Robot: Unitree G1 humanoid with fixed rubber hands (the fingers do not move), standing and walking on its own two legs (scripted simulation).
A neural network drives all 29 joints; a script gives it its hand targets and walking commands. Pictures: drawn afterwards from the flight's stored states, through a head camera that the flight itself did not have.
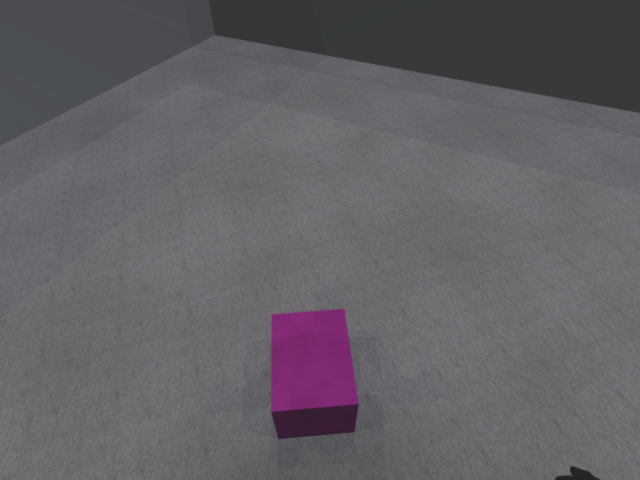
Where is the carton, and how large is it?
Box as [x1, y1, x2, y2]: [271, 309, 358, 438]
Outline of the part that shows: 343,309 272,314 271,412 278,438 350,432 354,430 358,403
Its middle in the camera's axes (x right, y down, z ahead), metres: -0.02 +0.38 +1.15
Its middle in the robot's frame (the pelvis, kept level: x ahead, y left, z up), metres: +0.58 +0.04 -0.62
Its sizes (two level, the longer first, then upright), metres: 0.289 0.221 0.207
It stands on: the floor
